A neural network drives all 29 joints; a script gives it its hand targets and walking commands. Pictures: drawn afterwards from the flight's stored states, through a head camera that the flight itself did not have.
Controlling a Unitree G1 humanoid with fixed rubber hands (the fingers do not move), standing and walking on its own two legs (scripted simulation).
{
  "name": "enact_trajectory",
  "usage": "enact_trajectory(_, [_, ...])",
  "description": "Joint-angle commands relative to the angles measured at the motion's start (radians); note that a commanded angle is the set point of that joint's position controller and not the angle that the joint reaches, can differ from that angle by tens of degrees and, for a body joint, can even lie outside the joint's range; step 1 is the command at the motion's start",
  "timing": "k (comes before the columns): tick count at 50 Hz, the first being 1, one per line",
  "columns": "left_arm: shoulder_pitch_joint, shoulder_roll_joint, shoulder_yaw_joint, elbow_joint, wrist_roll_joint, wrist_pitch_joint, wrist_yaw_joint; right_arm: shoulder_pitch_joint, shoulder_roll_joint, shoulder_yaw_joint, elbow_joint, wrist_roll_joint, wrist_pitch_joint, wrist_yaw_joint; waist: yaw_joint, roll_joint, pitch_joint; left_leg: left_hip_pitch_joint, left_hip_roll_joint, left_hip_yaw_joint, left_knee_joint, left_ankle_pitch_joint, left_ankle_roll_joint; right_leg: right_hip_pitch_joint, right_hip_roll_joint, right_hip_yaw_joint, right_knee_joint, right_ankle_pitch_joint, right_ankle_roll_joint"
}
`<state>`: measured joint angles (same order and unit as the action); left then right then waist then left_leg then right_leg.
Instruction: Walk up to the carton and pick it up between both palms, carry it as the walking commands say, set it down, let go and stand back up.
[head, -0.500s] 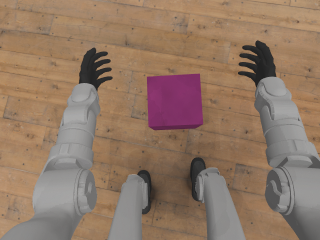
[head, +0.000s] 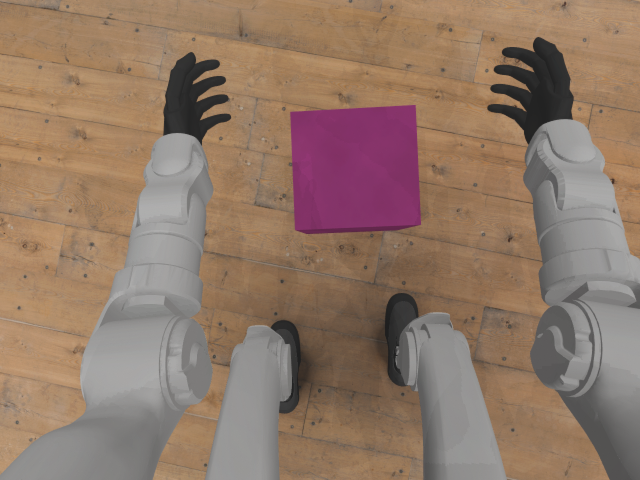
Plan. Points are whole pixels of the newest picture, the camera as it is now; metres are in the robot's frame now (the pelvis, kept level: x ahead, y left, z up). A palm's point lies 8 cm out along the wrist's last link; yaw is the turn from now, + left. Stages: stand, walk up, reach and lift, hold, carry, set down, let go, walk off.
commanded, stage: reach and lift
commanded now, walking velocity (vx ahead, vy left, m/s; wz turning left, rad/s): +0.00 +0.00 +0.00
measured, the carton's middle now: (352, 180) +0.50 -0.04 -0.47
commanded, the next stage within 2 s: none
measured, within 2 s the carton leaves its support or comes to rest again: neither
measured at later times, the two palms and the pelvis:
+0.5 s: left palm (231, 160) +0.51 +0.14 -0.27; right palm (484, 152) +0.49 -0.23 -0.28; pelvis -0.03 +0.00 -0.13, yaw +1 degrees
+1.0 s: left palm (250, 177) +0.50 +0.14 -0.40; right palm (454, 171) +0.49 -0.23 -0.40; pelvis -0.04 +0.00 -0.21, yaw +0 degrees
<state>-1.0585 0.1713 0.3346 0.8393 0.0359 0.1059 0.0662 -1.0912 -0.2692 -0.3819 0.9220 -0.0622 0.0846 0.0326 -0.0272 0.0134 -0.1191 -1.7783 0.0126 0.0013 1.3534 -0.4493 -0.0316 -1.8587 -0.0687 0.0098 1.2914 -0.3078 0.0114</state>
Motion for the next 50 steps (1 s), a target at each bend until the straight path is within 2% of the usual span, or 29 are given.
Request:
enact_trajectory(1, [-0.212,0.106,-0.025,-0.114,-0.03,-0.011,0.025,-0.214,-0.133,0.023,-0.103,0.031,-0.015,-0.017,-0.012,-0.01,-0.943,0.258,-0.115,0.059,-0.027,0.194,-0.027,0.662,0.125,-0.045,0.081,0.236,0.013])
enact_trajectory(5, [-0.241,0.132,-0.075,-0.165,-0.088,-0.002,0.052,-0.245,-0.177,0.064,-0.17,0.085,-0.009,-0.042,-0.022,-0.021,-1.09,0.271,-0.121,0.068,0.066,0.227,-0.026,0.676,0.129,-0.058,0.178,0.277,0.015])
enact_trajectory(9, [-0.271,0.149,-0.108,-0.178,-0.125,0.008,0.066,-0.268,-0.193,0.096,-0.196,0.125,0.001,-0.059,-0.021,-0.028,-1.118,0.235,-0.119,0.075,0.14,0.229,-0.023,0.643,0.123,-0.065,0.258,0.289,0.018])
enact_trajectory(21, [-0.367,0.184,-0.151,0.0,-0.158,-0.025,0.074,-0.361,-0.198,0.155,-0.008,0.182,-0.03,-0.109,-0.012,-0.033,-0.914,0.003,-0.092,0.079,0.311,0.079,-0.011,0.465,0.094,-0.042,0.41,0.157,0.017])
enact_trajectory(30, [-0.473,0.235,-0.207,0.067,-0.225,-0.062,0.081,-0.471,-0.232,0.221,0.061,0.245,-0.069,-0.139,-0.01,-0.037,-0.889,-0.037,-0.076,0.073,0.429,0.06,-0.009,0.46,0.083,-0.029,0.524,0.142,0.012])
enact_trajectory(41, [-0.565,0.27,-0.267,0.178,-0.282,-0.089,0.078,-0.563,-0.255,0.286,0.171,0.309,-0.102,-0.14,-0.014,-0.035,-0.783,-0.083,-0.058,0.054,0.545,0.05,-0.011,0.395,0.058,-0.018,0.648,0.133,0.015])
enact_trajectory(46, [-0.605,0.281,-0.287,0.2,-0.295,-0.101,0.077,-0.599,-0.265,0.303,0.201,0.33,-0.118,-0.139,-0.018,-0.025,-0.76,-0.084,-0.051,0.045,0.588,0.063,-0.014,0.373,0.043,-0.013,0.695,0.149,0.017])
enact_trajectory(50, [-0.635,0.296,-0.312,0.137,-0.32,-0.103,0.091,-0.619,-0.282,0.319,0.153,0.359,-0.123,-0.146,-0.022,-0.022,-0.902,-0.003,-0.052,0.054,0.614,0.115,-0.015,0.449,0.041,-0.024,0.728,0.207,0.016])
